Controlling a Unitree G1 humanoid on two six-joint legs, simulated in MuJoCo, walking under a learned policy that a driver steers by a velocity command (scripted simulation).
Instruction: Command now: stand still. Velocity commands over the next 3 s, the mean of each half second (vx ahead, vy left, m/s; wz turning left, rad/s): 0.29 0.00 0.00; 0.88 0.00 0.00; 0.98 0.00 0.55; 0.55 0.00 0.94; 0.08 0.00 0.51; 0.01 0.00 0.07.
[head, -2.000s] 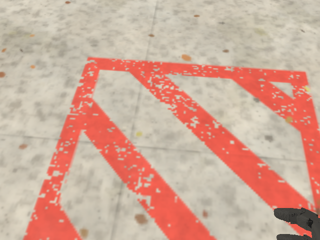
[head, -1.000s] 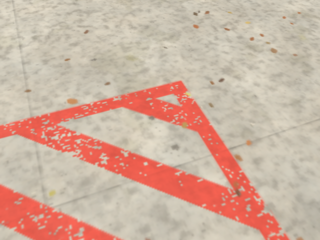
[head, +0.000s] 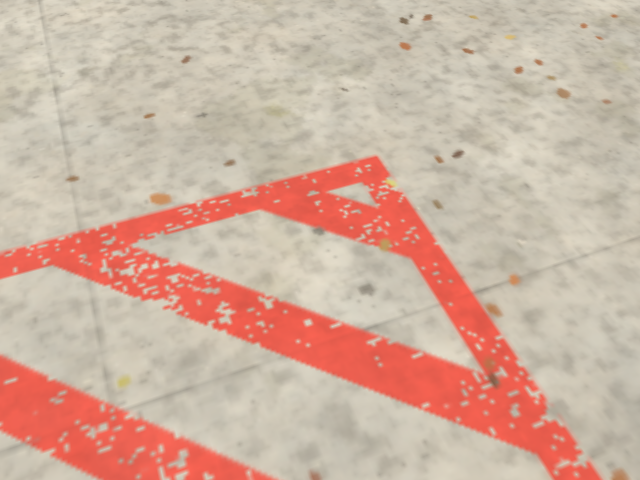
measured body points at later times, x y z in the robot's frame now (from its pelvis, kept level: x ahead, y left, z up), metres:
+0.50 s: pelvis +0.06 -0.05 -0.01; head +0.06 -0.07 +0.44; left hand +0.10 +0.21 -0.14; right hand +0.08 -0.32 -0.16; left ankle -0.01 +0.10 -0.71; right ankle +0.05 -0.16 -0.74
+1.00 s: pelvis +0.39 -0.02 -0.02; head +0.43 -0.02 +0.42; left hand +0.33 +0.23 -0.17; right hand +0.55 -0.28 -0.14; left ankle +0.48 +0.04 -0.74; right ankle +0.14 -0.16 -0.63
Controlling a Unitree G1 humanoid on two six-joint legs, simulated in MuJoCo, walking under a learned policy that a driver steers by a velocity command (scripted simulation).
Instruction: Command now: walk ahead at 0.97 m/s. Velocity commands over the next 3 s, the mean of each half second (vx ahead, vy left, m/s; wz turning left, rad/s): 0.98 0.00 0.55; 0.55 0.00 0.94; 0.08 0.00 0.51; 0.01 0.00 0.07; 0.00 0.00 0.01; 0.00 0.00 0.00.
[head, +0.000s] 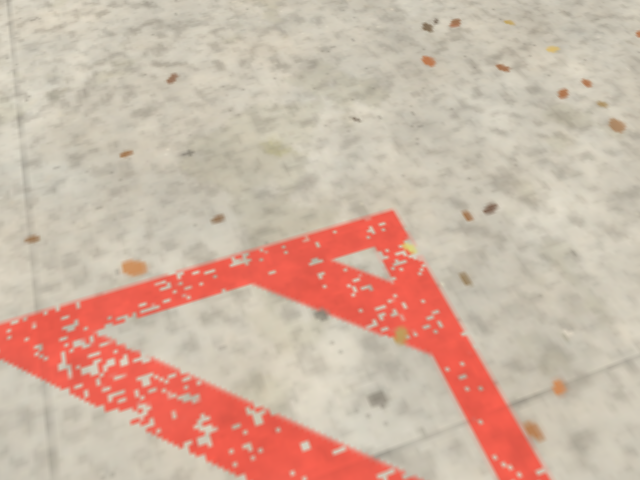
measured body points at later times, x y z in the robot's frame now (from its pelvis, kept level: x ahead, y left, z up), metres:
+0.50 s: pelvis +0.46 +0.01 +0.01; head +0.49 +0.02 +0.46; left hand +0.55 +0.30 -0.09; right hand +0.56 -0.26 -0.12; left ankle +0.26 +0.07 -0.60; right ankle +0.55 -0.08 -0.71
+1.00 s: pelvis +0.78 +0.16 +0.01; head +0.82 +0.21 +0.46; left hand +0.76 +0.50 -0.06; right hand +1.08 +0.06 -0.08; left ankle +0.82 +0.23 -0.71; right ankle +0.93 +0.02 -0.61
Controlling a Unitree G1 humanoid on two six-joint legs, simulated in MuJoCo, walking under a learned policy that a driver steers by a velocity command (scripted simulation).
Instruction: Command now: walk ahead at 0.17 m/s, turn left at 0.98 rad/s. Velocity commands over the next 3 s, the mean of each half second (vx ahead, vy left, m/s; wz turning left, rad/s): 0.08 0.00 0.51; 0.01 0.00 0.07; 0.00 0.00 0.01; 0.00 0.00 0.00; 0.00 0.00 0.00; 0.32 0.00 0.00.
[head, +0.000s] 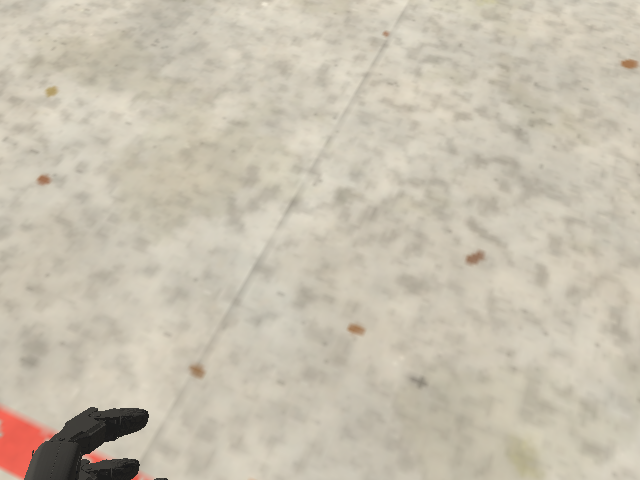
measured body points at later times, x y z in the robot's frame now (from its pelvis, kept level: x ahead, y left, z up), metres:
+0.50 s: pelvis +0.13 -0.08 +0.01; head +0.17 -0.09 +0.46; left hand +0.22 +0.21 -0.08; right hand +0.36 -0.31 -0.09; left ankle +0.06 +0.05 -0.66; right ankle +0.22 -0.17 -0.73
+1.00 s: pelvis +0.15 -0.05 +0.00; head +0.15 -0.04 +0.45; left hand +0.20 +0.23 -0.11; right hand +0.32 -0.25 -0.11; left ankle +0.08 +0.05 -0.73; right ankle +0.22 -0.18 -0.73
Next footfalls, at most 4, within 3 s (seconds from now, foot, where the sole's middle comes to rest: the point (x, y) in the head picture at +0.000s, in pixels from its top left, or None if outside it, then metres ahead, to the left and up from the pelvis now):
0.30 right None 0.26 -0.16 -0.76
0.64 left None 0.12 0.06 -0.76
2.86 right None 0.33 -0.18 -0.76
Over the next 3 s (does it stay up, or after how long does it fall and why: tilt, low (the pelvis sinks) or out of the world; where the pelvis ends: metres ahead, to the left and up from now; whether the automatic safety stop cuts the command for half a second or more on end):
stays up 0.29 -0.09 0.02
